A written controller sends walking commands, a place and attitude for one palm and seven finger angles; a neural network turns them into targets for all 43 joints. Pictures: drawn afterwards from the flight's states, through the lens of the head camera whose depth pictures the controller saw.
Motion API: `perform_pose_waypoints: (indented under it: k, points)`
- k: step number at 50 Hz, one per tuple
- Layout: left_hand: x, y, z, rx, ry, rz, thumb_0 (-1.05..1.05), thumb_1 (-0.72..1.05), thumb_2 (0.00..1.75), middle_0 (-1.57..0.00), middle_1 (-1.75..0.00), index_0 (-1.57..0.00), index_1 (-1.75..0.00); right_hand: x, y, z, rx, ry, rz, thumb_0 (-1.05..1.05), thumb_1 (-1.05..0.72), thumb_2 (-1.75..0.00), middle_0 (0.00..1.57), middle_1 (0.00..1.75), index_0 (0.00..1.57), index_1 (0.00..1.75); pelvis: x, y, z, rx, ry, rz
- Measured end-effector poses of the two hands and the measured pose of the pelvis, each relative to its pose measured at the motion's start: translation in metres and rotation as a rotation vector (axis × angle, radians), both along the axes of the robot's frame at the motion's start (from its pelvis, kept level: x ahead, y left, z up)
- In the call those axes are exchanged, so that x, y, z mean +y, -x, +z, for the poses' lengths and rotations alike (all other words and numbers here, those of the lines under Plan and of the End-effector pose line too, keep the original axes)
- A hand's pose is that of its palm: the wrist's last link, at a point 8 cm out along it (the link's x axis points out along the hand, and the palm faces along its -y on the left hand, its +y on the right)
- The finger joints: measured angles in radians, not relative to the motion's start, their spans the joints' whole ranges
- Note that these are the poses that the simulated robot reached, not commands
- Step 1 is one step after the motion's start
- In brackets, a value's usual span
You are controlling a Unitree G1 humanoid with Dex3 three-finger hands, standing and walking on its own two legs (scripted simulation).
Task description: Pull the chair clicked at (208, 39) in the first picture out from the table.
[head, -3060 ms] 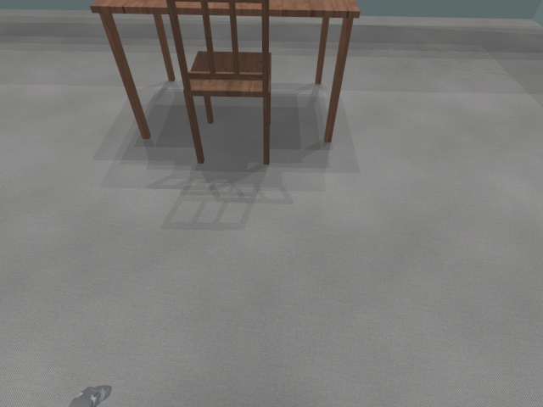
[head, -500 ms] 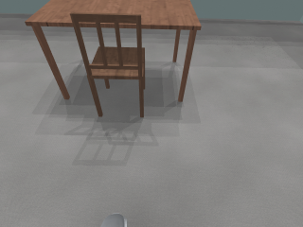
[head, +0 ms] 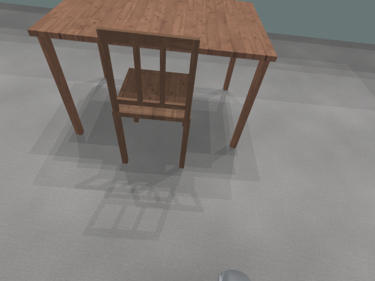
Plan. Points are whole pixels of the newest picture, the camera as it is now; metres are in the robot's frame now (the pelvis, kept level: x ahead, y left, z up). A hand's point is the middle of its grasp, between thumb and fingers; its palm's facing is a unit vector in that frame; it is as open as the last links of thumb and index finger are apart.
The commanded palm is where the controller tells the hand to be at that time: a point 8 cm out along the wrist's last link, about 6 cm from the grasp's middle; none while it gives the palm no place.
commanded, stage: walk to a spot facing it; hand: left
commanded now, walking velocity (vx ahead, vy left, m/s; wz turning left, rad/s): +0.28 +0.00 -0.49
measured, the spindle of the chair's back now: (138, 74) +0.92 +0.29 -0.10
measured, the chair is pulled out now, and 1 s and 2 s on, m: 0.00 0.00 0.00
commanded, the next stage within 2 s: turn to face it in 0.14 s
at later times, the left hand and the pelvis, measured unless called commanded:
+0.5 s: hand (160, 222) +0.30 +0.09 -0.18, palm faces -0.10 -0.97 -0.21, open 7.2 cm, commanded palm none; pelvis +0.17 -0.07 -0.02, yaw -7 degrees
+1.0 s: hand (138, 255) +0.21 +0.13 -0.18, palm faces +0.04 -0.98 -0.19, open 7.3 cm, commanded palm none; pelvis +0.22 -0.05 -0.01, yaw -1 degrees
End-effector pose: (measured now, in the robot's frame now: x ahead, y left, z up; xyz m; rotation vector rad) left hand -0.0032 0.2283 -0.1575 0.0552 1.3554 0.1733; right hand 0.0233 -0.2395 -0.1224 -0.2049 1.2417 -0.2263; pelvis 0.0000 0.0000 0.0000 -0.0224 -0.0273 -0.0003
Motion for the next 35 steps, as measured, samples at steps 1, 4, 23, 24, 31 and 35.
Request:
perform_pose_waypoints:
  k: [1, 4, 23, 24, 31, 35]
  points:
    - [0.002, -0.018, 0.001, -0.024, -0.005, -0.009, 0.01, 0.92, 0.90, -0.19, -0.30, -0.19, -0.30, 0.002, 0.005, -0.001, 0.026, -0.005, -0.015, -0.02, -0.94, -0.90, 0.21, 0.30, 0.20, 0.30, 0.000, -0.008, 0.000, 0.000, -0.002, -0.007]
    - [0.003, -0.069, 0.004, -0.073, -0.014, -0.045, 0.01, 0.92, 0.90, -0.19, -0.30, -0.19, -0.30, 0.010, 0.020, -0.006, 0.100, -0.032, -0.070, -0.01, -0.93, -0.90, 0.20, 0.30, 0.19, 0.30, -0.001, -0.031, 0.000, -0.002, -0.008, -0.031]
    - [-0.090, -0.301, 0.004, -0.228, -0.049, -0.274, 0.00, 0.91, 0.90, -0.20, -0.30, -0.20, -0.30, -0.006, -0.030, -0.048, 0.325, -0.190, -0.281, 0.01, -0.90, -0.90, 0.21, 0.30, 0.20, 0.30, -0.065, -0.168, -0.025, -0.013, -0.028, -0.135]
    - [-0.090, -0.301, 0.007, -0.226, -0.055, -0.253, 0.00, 0.92, 0.90, -0.20, -0.30, -0.20, -0.30, -0.014, -0.047, -0.048, 0.289, -0.180, -0.266, 0.01, -0.90, -0.90, 0.21, 0.30, 0.20, 0.30, -0.066, -0.171, -0.022, -0.012, -0.026, -0.132]
    - [-0.078, -0.304, 0.020, -0.213, -0.085, -0.207, -0.02, 0.95, 0.90, -0.20, -0.30, -0.20, -0.30, -0.041, -0.149, -0.041, 0.083, -0.127, -0.160, 0.01, -0.92, -0.90, 0.20, 0.30, 0.19, 0.30, -0.066, -0.190, -0.012, -0.002, -0.014, -0.092]
    - [-0.068, -0.295, 0.013, -0.199, -0.067, -0.150, -0.01, 0.94, 0.90, -0.20, -0.30, -0.20, -0.30, -0.047, -0.176, -0.035, 0.063, -0.092, -0.106, 0.01, -0.94, -0.90, 0.20, 0.30, 0.19, 0.30, -0.059, -0.199, -0.013, -0.005, -0.002, -0.067]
